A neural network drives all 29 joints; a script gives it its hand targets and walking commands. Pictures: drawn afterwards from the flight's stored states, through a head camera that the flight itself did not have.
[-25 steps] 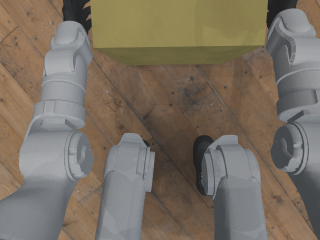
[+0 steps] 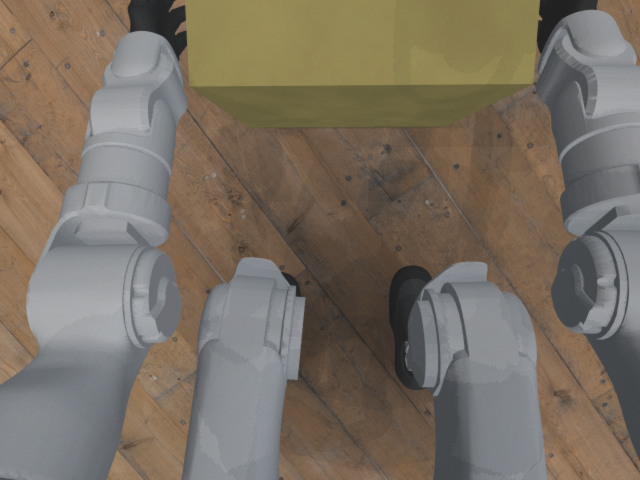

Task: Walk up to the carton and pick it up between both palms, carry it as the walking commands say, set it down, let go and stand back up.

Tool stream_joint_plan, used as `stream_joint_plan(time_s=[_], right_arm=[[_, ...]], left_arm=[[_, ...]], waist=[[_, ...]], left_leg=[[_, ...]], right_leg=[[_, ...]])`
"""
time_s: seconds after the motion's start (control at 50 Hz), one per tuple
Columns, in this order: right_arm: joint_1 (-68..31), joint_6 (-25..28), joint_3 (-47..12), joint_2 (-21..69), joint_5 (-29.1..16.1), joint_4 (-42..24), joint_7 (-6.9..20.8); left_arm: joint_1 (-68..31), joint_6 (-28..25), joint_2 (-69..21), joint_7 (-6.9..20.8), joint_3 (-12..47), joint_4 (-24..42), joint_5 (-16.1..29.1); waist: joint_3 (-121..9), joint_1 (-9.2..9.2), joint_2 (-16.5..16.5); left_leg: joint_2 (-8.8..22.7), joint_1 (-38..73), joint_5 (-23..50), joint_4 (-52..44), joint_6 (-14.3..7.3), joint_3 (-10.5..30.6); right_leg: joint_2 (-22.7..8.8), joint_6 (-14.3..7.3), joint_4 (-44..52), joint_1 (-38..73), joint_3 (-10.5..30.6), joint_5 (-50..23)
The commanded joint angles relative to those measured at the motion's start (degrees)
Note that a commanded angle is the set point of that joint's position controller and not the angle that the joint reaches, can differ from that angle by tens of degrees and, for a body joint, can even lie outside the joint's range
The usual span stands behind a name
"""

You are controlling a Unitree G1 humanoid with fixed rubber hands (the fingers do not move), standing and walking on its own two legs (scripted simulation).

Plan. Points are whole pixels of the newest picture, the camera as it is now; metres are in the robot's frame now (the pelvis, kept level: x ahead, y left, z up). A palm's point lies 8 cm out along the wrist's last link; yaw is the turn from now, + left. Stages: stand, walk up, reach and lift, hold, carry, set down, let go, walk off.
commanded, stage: set down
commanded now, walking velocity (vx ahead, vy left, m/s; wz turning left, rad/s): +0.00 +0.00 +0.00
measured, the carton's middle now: (351, 42) +0.55 +0.00 -0.24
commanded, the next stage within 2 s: none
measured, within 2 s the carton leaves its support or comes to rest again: rests again in 1.12 s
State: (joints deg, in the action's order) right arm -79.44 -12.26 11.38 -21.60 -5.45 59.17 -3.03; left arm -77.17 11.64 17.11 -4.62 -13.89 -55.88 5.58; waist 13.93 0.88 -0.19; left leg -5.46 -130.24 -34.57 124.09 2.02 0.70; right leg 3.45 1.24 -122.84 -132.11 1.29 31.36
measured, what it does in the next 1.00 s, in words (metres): stands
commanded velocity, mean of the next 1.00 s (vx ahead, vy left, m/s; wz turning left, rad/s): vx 0.00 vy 0.00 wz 0.00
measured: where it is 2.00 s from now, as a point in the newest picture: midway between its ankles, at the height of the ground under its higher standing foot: (343, 349)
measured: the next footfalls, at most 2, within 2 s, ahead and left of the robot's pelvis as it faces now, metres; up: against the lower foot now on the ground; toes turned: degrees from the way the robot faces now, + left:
none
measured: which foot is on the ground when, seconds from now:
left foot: down 0.00-1.00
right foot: down 0.00-1.00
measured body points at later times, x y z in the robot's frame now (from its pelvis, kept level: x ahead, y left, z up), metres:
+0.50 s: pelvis +0.00 +0.00 -0.01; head +0.36 +0.00 +0.25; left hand +0.54 +0.19 -0.18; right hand +0.56 -0.20 -0.18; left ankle +0.10 +0.11 -0.34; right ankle +0.11 -0.12 -0.34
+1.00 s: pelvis -0.01 +0.00 -0.01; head +0.36 +0.00 +0.24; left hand +0.55 +0.19 -0.18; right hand +0.56 -0.20 -0.18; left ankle +0.10 +0.11 -0.34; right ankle +0.11 -0.12 -0.34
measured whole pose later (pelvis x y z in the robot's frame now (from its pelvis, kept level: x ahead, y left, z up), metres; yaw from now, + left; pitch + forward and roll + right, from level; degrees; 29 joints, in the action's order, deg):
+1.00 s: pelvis -0.01 +0.00 -0.01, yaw +0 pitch +36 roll +1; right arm -84.0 -8.6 13.7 -22.8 -4.2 63.2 -0.2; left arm -81.6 9.2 17.5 -2.2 -16.9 -58.8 2.5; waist 20.4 0.8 0.1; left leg -3.4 -129.1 -34.1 126.7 1.0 -0.4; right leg 2.0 0.4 -125.7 -130.9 0.7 31.1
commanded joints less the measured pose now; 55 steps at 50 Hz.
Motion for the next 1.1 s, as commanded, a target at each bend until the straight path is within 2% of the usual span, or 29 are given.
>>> stream_joint_plan(time_s=[0.0,0.14,0.58,0.82,0.92,0.94,1.0,1.08], right_arm=[[-32.68,2.45,-16.1,48.61,-5.35,-11.79,14.53],[-32.62,3.04,-16.88,48.1,-5.98,-11.68,14.37],[-30.63,2.05,-12.44,45.4,-2.78,-4.7,15.73],[-30.04,2.37,-10.67,41.14,-1.77,-3.19,15.06],[-28.21,3.41,-9.04,33.91,-1.42,-2.11,13.34],[-25.86,3.93,-6.7,27.1,-0.49,-0.38,11.79],[-24.09,5.18,-4.93,17.06,-0.15,0.58,8.92],[-19.51,7.78,-2.89,-2.46,-2.09,2.87,2.97]], left_arm=[[-34.81,-1.52,-47.57,14.16,18.11,10.49,4.83],[-34.68,-2.15,-47.0,14.02,18.47,10.7,5.02],[-33.38,-1.2,-44.28,15.14,13.68,5.12,1.57],[-32.45,-1.41,-40.14,14.68,11.54,3.74,0.1],[-30.27,-2.35,-33.19,12.74,9.87,2.82,-0.26],[-27.84,-2.9,-26.73,11.09,7.68,1.58,-0.87],[-25.22,-4.05,-16.91,8.25,5.54,0.04,-1.44],[-19.24,-6.45,1.71,2.32,3.75,-3.08,0.4]], waist=[[-63.28,-0.27,0.84],[-62.58,0.11,0.76],[-49.9,-0.3,0.61],[-48.48,0.0,0.5],[-49.26,0.16,0.44],[-49.0,0.28,0.59],[-50.69,0.45,0.78],[-53.21,0.71,1.33]], left_leg=[[-0.21,24.98,19.88,-9.5,-1.36,-2.88],[-0.02,25.25,21.4,-8.56,-1.41,-2.73],[0.57,21.66,13.63,-8.51,-1.78,-2.77],[1.11,22.15,12.01,-8.11,-1.78,-2.92],[1.58,23.67,12.22,-7.91,-1.41,-2.96],[1.95,24.27,11.92,-7.91,-1.13,-3.03],[2.18,26.05,12.09,-7.89,-0.72,-3.04],[2.63,29.33,13.87,-7.71,-0.28,-2.76]], right_leg=[[1.56,-1.68,6.87,33.2,-2.48,-19.45],[1.57,-1.75,5.97,33.23,-2.07,-20.92],[0.83,-2.06,6.16,27.42,-1.78,-12.59],[0.51,-1.77,5.99,27.75,-1.77,-10.96],[0.09,-1.3,5.73,28.67,-1.79,-11.07],[-0.17,-1.02,5.78,28.8,-1.72,-10.69],[-0.63,-0.58,5.7,30.77,-1.53,-11.19],[-1.57,-0.06,5.53,34.19,-1.29,-12.89]])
